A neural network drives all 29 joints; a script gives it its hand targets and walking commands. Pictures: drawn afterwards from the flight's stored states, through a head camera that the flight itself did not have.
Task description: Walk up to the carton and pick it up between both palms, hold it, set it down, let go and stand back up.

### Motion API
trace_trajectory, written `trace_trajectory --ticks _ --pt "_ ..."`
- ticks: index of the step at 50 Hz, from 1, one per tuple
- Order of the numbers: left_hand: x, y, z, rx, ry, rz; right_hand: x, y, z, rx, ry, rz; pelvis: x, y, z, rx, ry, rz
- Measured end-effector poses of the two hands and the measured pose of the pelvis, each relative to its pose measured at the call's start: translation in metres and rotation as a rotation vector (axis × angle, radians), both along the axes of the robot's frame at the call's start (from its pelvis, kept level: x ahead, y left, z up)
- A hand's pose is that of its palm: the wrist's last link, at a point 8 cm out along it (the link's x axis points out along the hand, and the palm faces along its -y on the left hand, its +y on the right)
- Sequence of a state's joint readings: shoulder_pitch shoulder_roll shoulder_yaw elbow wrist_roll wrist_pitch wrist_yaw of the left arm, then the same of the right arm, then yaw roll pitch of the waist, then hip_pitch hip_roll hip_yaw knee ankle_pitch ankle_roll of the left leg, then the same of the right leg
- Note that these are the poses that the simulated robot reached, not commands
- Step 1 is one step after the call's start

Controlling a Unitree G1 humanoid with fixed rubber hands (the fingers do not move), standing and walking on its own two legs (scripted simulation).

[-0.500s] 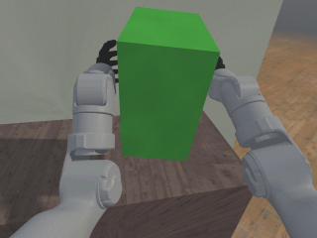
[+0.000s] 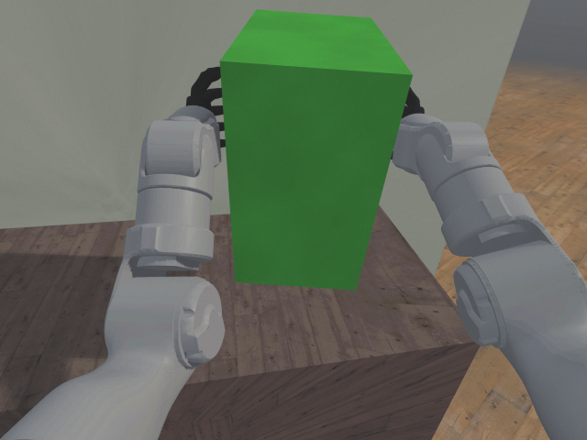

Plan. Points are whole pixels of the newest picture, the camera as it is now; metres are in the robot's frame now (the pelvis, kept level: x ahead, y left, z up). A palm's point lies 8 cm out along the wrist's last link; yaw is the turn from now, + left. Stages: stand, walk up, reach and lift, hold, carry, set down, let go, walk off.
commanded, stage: hold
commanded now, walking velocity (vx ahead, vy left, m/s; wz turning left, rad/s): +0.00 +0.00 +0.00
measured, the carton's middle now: (305, 146) +0.41 +0.00 +0.29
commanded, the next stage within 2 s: set down in 2.00 s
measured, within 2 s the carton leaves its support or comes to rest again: neither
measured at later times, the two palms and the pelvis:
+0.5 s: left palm (199, 128) +0.37 +0.14 +0.33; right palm (405, 132) +0.38 -0.12 +0.33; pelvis +0.00 +0.00 +0.00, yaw +0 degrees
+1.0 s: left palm (198, 123) +0.38 +0.14 +0.33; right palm (405, 124) +0.38 -0.12 +0.34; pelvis +0.00 +0.00 +0.00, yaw +0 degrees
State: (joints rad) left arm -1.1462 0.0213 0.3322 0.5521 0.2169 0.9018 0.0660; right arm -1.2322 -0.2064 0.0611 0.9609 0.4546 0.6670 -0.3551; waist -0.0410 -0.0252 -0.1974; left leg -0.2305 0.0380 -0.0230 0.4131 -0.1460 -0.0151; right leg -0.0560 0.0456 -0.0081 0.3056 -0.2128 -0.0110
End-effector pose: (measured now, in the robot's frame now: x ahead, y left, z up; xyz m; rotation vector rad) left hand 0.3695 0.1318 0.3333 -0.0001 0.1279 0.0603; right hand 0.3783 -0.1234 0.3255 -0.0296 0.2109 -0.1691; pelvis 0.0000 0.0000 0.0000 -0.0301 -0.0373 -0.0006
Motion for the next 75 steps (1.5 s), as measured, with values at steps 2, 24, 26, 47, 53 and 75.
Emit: trace_trajectory --ticks 2,24,26,47,53,75 --pt "0.001 0.000 0.000 -0.002 0.002 0.000 0.000 0.000 0.001 -0.001 0.002 -0.001 0.000 0.000 0.000 -0.001 0.004 0.000" --pt "0.005 0.004 -0.004 -0.021 0.007 0.008 0.005 0.004 0.003 -0.019 0.011 0.000 0.002 0.004 -0.001 -0.007 0.025 -0.001" --pt "0.005 0.004 -0.005 -0.021 0.011 0.008 0.004 0.004 0.003 -0.016 0.014 -0.002 0.002 0.004 -0.001 -0.007 0.027 -0.002" --pt "0.006 0.005 0.002 -0.024 0.012 0.010 0.006 0.005 0.013 -0.010 0.016 -0.005 0.001 0.004 -0.001 -0.008 0.040 0.000" --pt "0.007 0.004 0.000 -0.028 0.009 0.008 0.006 0.004 0.013 -0.017 0.013 -0.006 0.002 0.003 -0.001 -0.008 0.044 -0.003" --pt "0.010 0.008 -0.001 -0.041 0.012 0.017 0.011 0.008 0.011 -0.012 0.016 0.001 0.003 0.003 -0.001 -0.008 0.054 -0.001"
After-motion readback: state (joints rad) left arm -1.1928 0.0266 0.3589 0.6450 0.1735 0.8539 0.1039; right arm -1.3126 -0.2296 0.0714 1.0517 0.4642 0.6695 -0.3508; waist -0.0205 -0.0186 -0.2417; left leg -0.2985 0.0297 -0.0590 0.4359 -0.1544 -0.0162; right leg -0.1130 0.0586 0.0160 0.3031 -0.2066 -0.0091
